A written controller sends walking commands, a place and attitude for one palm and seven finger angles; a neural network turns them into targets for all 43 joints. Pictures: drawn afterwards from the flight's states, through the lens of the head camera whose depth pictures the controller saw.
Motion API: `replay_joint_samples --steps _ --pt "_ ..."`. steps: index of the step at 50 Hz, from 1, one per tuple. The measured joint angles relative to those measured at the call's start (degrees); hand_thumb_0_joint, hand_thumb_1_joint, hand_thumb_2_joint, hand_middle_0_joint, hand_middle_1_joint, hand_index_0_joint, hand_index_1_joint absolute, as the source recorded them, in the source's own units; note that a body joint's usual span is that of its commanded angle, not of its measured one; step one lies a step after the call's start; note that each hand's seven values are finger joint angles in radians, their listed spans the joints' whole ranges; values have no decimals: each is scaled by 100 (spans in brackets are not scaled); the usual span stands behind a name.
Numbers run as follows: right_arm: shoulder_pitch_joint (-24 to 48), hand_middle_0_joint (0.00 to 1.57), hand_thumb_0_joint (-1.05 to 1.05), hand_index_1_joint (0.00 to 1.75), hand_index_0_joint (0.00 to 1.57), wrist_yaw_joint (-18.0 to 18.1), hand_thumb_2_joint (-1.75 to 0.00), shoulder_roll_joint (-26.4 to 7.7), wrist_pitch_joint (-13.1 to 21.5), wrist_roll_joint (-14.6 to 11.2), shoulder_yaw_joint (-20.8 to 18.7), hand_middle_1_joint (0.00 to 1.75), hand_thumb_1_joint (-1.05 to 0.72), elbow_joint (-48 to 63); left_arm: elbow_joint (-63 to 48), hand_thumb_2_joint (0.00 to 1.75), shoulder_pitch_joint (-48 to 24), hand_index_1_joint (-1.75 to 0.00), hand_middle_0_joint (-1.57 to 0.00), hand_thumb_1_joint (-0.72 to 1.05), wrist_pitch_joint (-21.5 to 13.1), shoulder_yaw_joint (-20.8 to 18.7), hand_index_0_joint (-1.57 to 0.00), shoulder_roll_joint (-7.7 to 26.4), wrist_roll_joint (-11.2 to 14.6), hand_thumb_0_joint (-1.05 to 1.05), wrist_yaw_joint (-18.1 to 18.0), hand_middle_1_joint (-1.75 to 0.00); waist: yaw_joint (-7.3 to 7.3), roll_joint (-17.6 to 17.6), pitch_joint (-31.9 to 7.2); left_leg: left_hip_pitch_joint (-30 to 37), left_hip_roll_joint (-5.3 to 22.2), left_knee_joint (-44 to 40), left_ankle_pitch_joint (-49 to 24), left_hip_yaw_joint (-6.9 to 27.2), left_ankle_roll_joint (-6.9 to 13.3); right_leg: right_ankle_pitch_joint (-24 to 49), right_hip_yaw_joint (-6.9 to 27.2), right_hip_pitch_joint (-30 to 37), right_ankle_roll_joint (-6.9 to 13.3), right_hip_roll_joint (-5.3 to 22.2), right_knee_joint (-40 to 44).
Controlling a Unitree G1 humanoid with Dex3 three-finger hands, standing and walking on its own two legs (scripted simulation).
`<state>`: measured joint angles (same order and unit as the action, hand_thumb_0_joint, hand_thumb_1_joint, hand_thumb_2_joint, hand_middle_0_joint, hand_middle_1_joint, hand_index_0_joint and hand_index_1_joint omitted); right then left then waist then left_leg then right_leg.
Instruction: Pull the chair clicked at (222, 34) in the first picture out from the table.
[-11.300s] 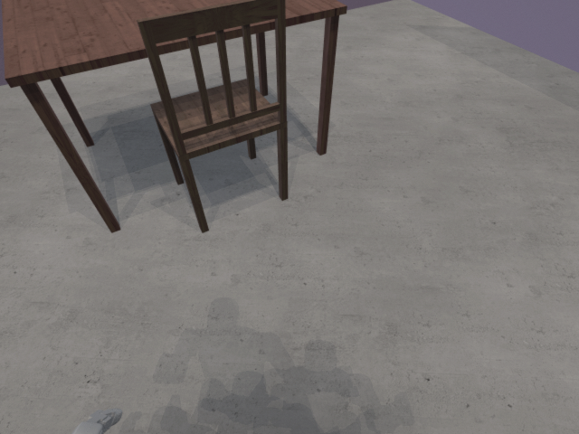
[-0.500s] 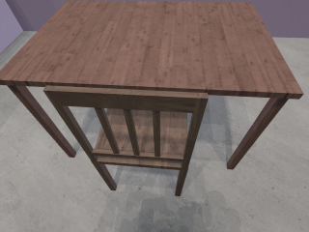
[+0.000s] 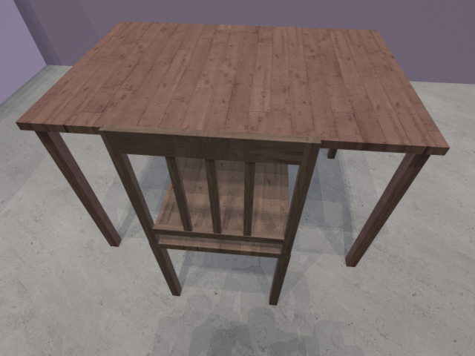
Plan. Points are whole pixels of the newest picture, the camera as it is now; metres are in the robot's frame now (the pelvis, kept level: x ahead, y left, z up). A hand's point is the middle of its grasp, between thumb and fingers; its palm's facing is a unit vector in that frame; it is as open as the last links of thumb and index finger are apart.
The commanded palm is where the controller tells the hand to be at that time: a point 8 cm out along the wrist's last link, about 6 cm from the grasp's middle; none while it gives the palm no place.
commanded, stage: come to a stop and stand still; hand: left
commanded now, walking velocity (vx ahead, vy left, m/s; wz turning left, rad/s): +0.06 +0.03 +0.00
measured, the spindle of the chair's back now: (214, 199) +0.49 +0.09 -0.09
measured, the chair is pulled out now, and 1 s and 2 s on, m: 0.00 0.00 0.00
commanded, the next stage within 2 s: look again from close up in 0.42 s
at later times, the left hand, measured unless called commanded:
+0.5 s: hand out of the picture -0.03 +0.11 -0.17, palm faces +0.05 -0.99 -0.13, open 7.3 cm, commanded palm none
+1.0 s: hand out of the picture +0.01 +0.19 -0.17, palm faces -0.01 -0.98 -0.20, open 7.3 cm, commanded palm none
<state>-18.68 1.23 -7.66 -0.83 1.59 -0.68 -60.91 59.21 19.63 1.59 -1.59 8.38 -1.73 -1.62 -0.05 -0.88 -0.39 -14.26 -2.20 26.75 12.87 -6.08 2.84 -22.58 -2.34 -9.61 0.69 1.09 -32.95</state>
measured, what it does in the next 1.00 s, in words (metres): steps on the spot: right foot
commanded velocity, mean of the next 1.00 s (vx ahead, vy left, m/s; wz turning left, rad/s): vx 0.00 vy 0.00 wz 0.00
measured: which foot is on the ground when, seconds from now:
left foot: down 0.00-1.00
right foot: up 0.00-0.00, down 0.02-1.00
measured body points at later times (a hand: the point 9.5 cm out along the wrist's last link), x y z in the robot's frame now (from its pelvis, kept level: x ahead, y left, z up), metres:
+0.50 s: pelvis +0.00 -0.02 +0.01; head +0.00 -0.03 +0.46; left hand -0.04 +0.16 -0.15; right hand -0.02 -0.23 -0.16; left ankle +0.01 +0.10 -0.73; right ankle -0.06 -0.09 -0.73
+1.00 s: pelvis -0.01 +0.02 +0.00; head +0.01 +0.02 +0.45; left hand +0.01 +0.24 -0.16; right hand -0.01 -0.21 -0.16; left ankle +0.00 +0.10 -0.73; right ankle -0.06 -0.09 -0.73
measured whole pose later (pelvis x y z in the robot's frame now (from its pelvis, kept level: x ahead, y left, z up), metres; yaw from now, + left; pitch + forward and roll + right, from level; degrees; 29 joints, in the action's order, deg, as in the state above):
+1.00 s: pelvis -0.01 +0.02 +0.00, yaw -1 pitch +0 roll +0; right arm -16.7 1.3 -8.9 0.8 0.8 1.3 -62.2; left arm 59.5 16.6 -0.8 0.7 9.5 -0.9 -2.4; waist 0.2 -0.6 1.0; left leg -13.6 -1.5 28.4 15.1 -4.0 2.8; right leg -19.8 -1.7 -7.7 1.1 -0.4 -27.3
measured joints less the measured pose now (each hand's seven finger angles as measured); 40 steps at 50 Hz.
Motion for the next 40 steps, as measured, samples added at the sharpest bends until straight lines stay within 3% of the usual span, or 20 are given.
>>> replay_joint_samples --steps 2,6,11,19,26,28,31,33,35,40 --pt "-1 20 1 30 21 11 -89 -37 0 -60 -12 30 -92 -85 151 90 43 -30 -20 91 -63 47 -20 -107 17 0 -43 -30 21 161 94 -107 106 200 72 57 -62 107 -45 246 109 -128 529" --pt "-71 20 0 29 20 14 -89 -23 -12 -74 51 30 -92 -294 341 90 305 -30 -20 91 -214 169 -20 -246 64 0 -51 -30 41 273 120 0 264 174 74 231 -198 278 -126 401 269 -317 733" --pt "-13 20 0 29 20 65 -89 108 65 -113 138 30 -91 -484 552 90 367 -30 -20 91 -230 256 -20 -347 100 0 -55 -30 16 53 190 189 281 -38 20 198 -251 311 -79 512 295 -338 824" --pt "137 20 0 29 20 124 -89 172 71 -123 177 30 -91 -559 549 90 201 -30 -20 91 -276 317 -20 -484 98 0 -66 -30 -25 2 222 314 305 -258 -120 204 -289 437 -80 621 326 -373 1017" --pt "157 20 1 29 20 118 -89 109 55 -124 154 30 -92 -532 469 90 87 -30 -20 91 -294 290 -20 -413 89 0 -90 -30 -13 48 193 364 299 -364 -192 219 -309 468 -96 649 345 -374 1065" --pt "174 20 1 29 20 86 -89 10 32 -98 146 30 -93 -435 429 90 78 -30 -20 91 -410 291 -20 -416 41 0 -146 -30 -24 182 184 51 385 154 -4 327 -283 514 -111 544 323 -462 1071" --pt "215 20 2 29 20 40 -89 -155 45 -82 61 30 -93 -167 296 90 112 -30 -20 91 -474 293 -20 -398 27 0 -134 -30 75 399 233 -268 486 781 387 476 -221 496 -118 362 351 -591 926" --pt "196 20 1 29 20 27 -89 -211 79 -77 41 30 -93 -41 256 90 113 -30 -20 91 -459 275 -21 -341 28 0 -124 -30 152 476 222 -230 509 731 376 491 -220 412 -150 278 350 -622 769" --pt "176 20 1 29 20 36 -89 -177 116 -74 51 30 -92 -14 252 90 55 -30 -20 91 -406 243 -21 -228 47 0 -128 -30 181 373 191 -153 420 648 451 457 -263 289 -143 225 313 -522 571" --pt "125 20 1 29 20 61 -89 -149 136 -66 124 30 -93 -55 138 90 -118 -30 -20 91 -303 210 -20 -47 78 0 -113 -30 79 235 80 -16 260 494 377 323 -155 218 -37 232 199 -344 472"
